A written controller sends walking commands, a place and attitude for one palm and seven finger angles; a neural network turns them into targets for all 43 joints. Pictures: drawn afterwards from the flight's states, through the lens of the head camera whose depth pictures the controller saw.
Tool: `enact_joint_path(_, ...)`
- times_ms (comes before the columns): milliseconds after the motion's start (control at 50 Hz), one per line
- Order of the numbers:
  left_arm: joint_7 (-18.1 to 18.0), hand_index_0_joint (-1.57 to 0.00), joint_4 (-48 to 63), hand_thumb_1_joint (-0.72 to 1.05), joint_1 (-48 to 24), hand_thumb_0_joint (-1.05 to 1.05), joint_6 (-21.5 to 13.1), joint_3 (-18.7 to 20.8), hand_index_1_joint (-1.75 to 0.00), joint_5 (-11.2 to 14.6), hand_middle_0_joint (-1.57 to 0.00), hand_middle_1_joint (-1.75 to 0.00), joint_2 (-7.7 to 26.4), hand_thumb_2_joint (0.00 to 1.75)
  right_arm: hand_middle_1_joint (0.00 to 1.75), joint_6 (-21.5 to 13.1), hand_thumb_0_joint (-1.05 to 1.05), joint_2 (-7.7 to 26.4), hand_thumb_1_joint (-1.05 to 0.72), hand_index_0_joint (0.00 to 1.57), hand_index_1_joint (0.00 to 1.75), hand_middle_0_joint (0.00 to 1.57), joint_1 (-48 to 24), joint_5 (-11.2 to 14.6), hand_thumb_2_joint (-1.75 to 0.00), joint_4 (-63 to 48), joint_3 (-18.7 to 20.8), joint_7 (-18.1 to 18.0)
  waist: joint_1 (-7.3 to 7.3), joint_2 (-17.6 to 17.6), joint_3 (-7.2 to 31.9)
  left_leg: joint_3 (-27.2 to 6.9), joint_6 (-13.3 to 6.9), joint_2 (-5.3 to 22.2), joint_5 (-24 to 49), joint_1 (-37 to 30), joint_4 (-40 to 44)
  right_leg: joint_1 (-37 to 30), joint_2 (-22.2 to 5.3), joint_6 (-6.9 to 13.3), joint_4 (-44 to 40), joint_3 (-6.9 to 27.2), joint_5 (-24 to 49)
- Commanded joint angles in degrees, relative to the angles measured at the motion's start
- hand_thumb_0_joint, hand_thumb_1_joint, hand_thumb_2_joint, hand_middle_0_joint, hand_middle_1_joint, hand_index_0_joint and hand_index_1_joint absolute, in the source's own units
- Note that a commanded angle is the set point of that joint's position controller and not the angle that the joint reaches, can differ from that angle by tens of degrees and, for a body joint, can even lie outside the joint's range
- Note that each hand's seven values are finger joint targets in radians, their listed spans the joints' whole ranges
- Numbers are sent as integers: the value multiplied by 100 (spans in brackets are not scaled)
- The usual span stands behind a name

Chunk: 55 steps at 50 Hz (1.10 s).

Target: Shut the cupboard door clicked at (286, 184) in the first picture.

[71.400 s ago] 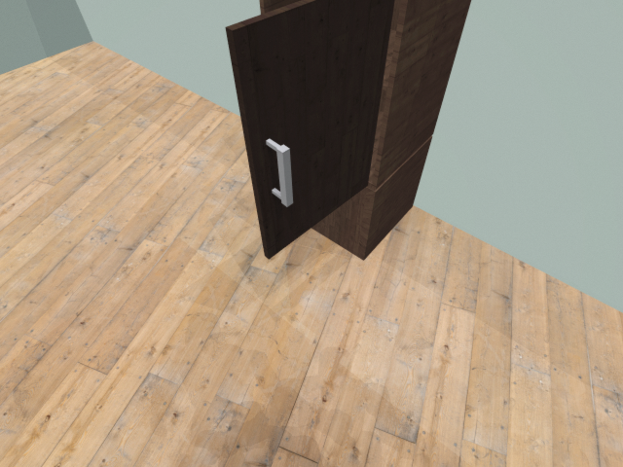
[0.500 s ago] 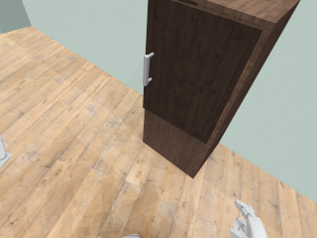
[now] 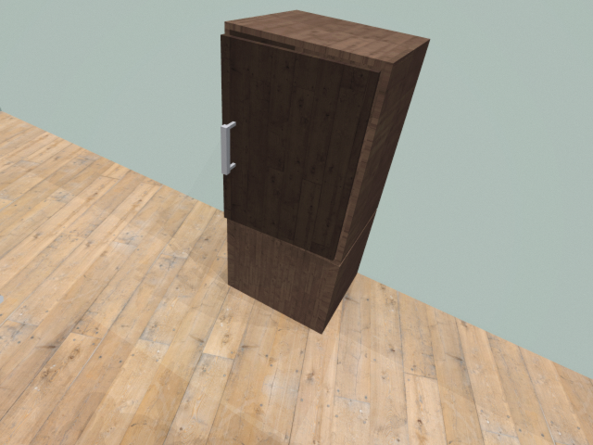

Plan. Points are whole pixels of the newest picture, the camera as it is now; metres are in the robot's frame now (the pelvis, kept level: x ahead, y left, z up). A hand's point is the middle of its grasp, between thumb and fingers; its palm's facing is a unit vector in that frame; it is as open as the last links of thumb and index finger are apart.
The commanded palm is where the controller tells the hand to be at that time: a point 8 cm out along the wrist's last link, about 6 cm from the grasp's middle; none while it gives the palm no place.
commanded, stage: stop stepping back and stand still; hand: left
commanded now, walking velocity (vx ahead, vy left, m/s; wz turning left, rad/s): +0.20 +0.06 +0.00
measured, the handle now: (229, 148) +0.93 +0.30 -0.04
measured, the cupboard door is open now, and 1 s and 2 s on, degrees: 4 4 4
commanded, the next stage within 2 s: let the arm hang, fingers relaxed in 1.78 s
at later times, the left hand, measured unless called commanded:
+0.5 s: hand out of the picture +0.09 +0.31 +0.21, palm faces +0.58 -0.66 -0.48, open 7.4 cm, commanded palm +0.06 +0.32 +0.19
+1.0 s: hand out of the picture +0.15 +0.31 +0.18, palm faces +0.46 -0.73 -0.51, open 7.4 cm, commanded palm +0.09 +0.34 +0.19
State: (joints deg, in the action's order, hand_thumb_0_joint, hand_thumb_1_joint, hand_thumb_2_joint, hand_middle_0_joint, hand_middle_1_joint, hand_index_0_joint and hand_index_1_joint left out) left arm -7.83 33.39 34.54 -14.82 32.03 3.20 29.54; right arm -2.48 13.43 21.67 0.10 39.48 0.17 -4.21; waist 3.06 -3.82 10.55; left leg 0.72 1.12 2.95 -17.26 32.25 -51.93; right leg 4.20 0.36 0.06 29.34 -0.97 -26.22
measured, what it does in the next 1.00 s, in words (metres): steps on the spot: left foot, then right foot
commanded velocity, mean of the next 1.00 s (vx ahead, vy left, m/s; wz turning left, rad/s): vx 0.09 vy -0.04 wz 0.00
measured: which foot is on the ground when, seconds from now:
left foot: up 0.00-0.04, down 0.06-0.38, up 0.40-0.76, down 0.78-1.00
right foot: down 0.00-0.16, up 0.18-0.38, down 0.40-1.00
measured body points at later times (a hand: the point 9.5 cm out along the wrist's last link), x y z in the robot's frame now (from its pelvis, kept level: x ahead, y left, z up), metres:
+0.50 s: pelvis -0.08 +0.01 +0.01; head -0.12 -0.02 +0.46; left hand +0.05 +0.34 +0.24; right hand +0.08 -0.20 -0.09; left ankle -0.03 +0.15 -0.65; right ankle -0.10 -0.04 -0.72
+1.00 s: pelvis -0.05 +0.03 +0.01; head -0.05 +0.02 +0.46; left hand +0.12 +0.35 +0.21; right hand +0.12 -0.19 -0.08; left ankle -0.03 +0.16 -0.72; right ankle -0.10 -0.05 -0.72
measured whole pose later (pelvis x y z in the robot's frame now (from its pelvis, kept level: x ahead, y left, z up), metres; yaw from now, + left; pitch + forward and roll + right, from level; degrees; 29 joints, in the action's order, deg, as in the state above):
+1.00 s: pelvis -0.05 +0.03 +0.01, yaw +2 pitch +1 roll +0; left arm -9.4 25.2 32.4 -10.0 25.6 3.2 25.5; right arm -3.9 10.9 12.9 1.0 34.6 -1.2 -3.6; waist -1.4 1.7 2.3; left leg 4.6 0.4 3.3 -14.6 18.3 -32.1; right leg 10.1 2.1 3.2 29.0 -4.6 -20.1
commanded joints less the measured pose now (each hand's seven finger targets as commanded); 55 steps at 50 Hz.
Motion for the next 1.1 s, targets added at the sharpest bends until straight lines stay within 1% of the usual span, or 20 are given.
enact_joint_path(0, -144, -20, -1424, 90, -2486, 0, 326, -920, -30, -170, -20, -30, 178, 90, 30, -516, 0, 727, -90, 20, 30, 20, -1190, 112, -90, -886, 214, -174, -512, -173, -2026, 296, -234, -52, -97, -1429, 1506, 2230, -1167, 376, -847, 392, 569)
enact_joint_path(80, -240, -20, -196, 90, -1773, 0, 277, -535, -30, -147, -20, -30, 563, 90, 30, -592, 0, 771, -90, 20, 30, 20, -1213, 129, -90, -1128, 317, -227, -372, 79, -935, -83, -544, 193, 1878, -2071, 2192, 1156, -560, -10, 440, -14, 3268)
enact_joint_path(120, -162, -20, 1334, 90, -1361, 0, 41, -338, -30, 2, -20, -30, 666, 90, 30, -666, 0, 563, -90, 20, 30, 20, -1214, 29, -90, -1166, 251, -82, -518, 1276, -143, -1828, -765, 749, 2563, -2590, 3015, 1478, 117, -155, 1691, -352, 782)
enact_joint_path(160, -194, -20, 2111, 90, -1081, 0, -85, -35, -30, -3, -20, -30, 865, 90, 30, -859, 0, 572, -90, 20, 30, 20, -1336, -40, -90, -1136, 269, 4, -458, 1367, -161, -2336, -792, 1281, 356, -2184, 3864, 1535, 109, -88, 2219, 3, -492)
enact_joint_path(180, -226, -20, 2293, 90, -702, 0, -113, 379, -30, 1, -20, -30, 1304, 90, 30, -888, 0, 538, -90, 20, 30, 20, -1341, -35, -90, -1119, 254, 8, -371, 1243, -152, -2253, -756, 1323, -715, -1921, 4160, 1461, 83, -39, 2245, -7, -408)
enact_joint_path(260, -313, -20, 1590, 90, 451, 0, -25, 648, -30, 80, -20, -30, 1020, 90, 30, -686, 0, 391, -90, 20, 30, 20, -1374, -113, -90, -1157, 138, 13, -343, 2793, -283, -705, -345, 889, -2029, -977, 4416, 580, 321, 132, 1337, -720, -287)
enact_joint_path(320, -281, -20, 288, 90, 340, 0, 259, 407, -30, 74, -20, -30, 587, 90, 30, -430, 0, 393, -90, 20, 30, 20, -1338, -82, -90, -1098, 159, -31, -355, 2043, -588, -194, -186, 690, -2294, -35, 3560, -356, 367, 279, -134, -846, -219)
enact_joint_path(340, -260, -20, -85, 90, 224, 0, 363, 293, -30, 36, -20, -30, 505, 90, 30, -335, 0, 384, -90, 20, 30, 20, -1302, -54, -90, -1079, 175, -31, -335, 1207, -682, 94, -151, 421, -2155, 338, 2437, -436, -32, 453, -699, -259, -289)
enact_joint_path(360, -239, -20, -390, 90, 24, 0, 456, 187, -30, -21, -20, -30, 489, 90, 30, -206, 0, 350, -90, 20, 30, 20, -1302, -25, -90, -1137, 205, -12, -337, -291, -943, 386, -92, 5, -1586, 909, 484, 40, -1161, 910, -1540, 1653, -1219)
enact_joint_path(380, -240, -20, -590, 90, -229, 0, 480, 25, -30, -11, -20, -30, 401, 90, 30, -194, 0, 439, -90, 20, 30, 20, -1353, 1, -90, -1161, 172, -4, -256, -1003, -1247, 46, -82, -196, -1274, 1404, -932, 535, -2253, 1306, -2456, 3346, -1488)
enact_joint_path(420, -253, -20, -749, 90, -877, 0, 264, -102, -30, -9, -20, -30, 404, 90, 30, -324, 0, 484, -90, 20, 30, 20, -1167, -28, -90, -940, 178, 19, -470, -735, -972, -176, -16, 2, -442, 1310, -1459, 142, -1945, 1112, -1865, 2213, 538)
enact_joint_path(540, -201, -20, -676, 90, -2592, 0, 220, -1159, -30, -209, -20, -30, 57, 90, 30, -378, 0, 571, -90, 20, 30, 20, -1575, -9, -90, -963, 126, -107, -406, -266, -1777, 246, -66, 62, 582, 429, -719, 1390, -1263, 480, -1834, 648, 974)
enact_joint_path(660, -433, -20, 1314, 90, -1904, 0, -62, -132, -30, -188, -20, -30, 890, 90, 30, -639, 0, 422, -90, 20, 30, 20, -1581, -57, -90, -1158, 224, -148, -71, 231, -911, 639, -234, -102, 419, -884, 1400, 453, -1440, 643, -1328, 723, 2293)
enact_joint_path(720, -470, -20, 1318, 90, -744, 0, -67, 228, -30, -21, -20, -30, 779, 90, 30, -560, 0, 412, -90, 20, 30, 20, -1356, -30, -90, -1253, 257, -144, -206, 804, -212, 573, -224, -166, 1102, -1957, 2648, 59, -1022, 429, -274, 318, 2986)
enact_joint_path(760, -464, -20, 1086, 90, -450, 0, -85, 297, -30, 39, -20, -30, 635, 90, 30, -469, 0, 620, -90, 20, 30, 20, -1272, 32, -90, -1331, 346, -129, -255, 1695, 285, -628, -652, 707, 2904, -3153, 2678, 865, -370, -107, 970, -47, 2700)
enact_joint_path(800, -378, -20, 290, 90, -92, 0, 20, 187, -30, 24, -20, -30, 424, 90, 30, -461, 0, 481, -90, 20, 30, 20, -1161, 64, -90, -1324, 302, -36, -305, 1563, -35, -1212, -980, 1198, 4508, -3476, 2535, 1758, 27, -117, 836, -128, 617)
enact_joint_path(840, -251, -20, 175, 90, -233, 0, 108, 168, -30, -2, -20, -30, 534, 90, 30, -425, 0, 525, -90, 20, 30, 20, -1257, 24, -90, -1230, 254, -40, -346, 1469, -464, -795, -677, 1124, 3380, -2420, 2761, 1185, -48, -70, 134, -200, 479)
enact_joint_path(960, -208, -20, 150, 90, -165, 0, 232, -201, -30, 16, -20, -30, 358, 90, 30, -329, 0, 518, -90, 20, 30, 20, -1210, 133, -90, -1258, 203, 52, -404, -264, -44, 120, -184, 212, 1765, -1314, 1749, -110, -956, 106, -411, 787, 4540)
enact_joint_path(1020, -250, -20, 510, 90, -516, 0, 216, -129, -30, -22, -20, -30, 540, 90, 30, -312, 0, 413, -90, 20, 30, 20, -1359, 113, -90, -1311, 121, -14, -349, -190, -74, 88, -204, 37, 950, -1153, 1932, -268, -1088, 177, -308, 775, 4874)
enact_joint_path(1080, -295, -20, 1026, 90, -985, 0, 172, 47, -30, -43, -20, -30, 839, 90, 30, -351, 0, 471, -90, 20, 30, 20, -1430, 61, -90, -1303, 118, -115, -336, 700, -131, 7, -258, 181, 2187, -1988, 2287, 310, -743, 47, -255, 472, 3927)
